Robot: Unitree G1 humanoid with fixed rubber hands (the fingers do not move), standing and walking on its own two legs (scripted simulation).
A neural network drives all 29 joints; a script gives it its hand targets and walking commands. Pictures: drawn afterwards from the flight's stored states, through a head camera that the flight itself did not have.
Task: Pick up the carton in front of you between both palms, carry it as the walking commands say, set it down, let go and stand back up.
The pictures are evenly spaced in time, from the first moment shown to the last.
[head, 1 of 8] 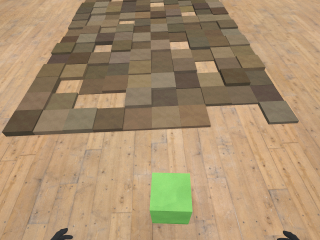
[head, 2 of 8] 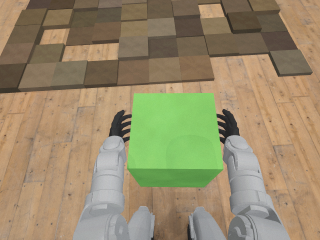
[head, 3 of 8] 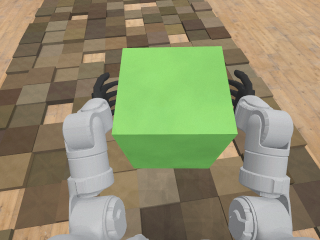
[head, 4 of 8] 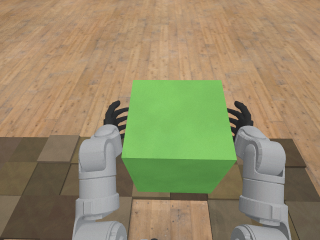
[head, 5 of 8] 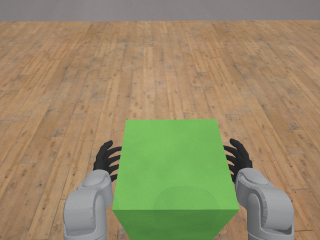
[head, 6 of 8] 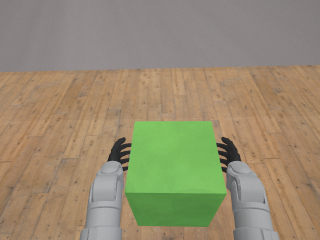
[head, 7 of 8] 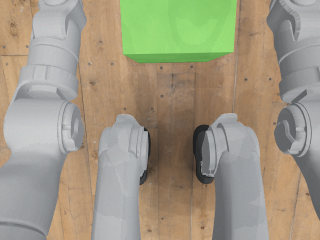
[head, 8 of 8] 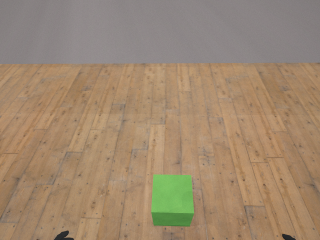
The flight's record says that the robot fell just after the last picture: no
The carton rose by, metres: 0.77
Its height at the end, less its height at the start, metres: +0.00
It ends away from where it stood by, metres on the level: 8.05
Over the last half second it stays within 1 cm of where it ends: yes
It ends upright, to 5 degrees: yes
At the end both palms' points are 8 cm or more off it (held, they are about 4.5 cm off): yes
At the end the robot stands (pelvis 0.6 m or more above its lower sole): yes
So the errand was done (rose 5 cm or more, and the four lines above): yes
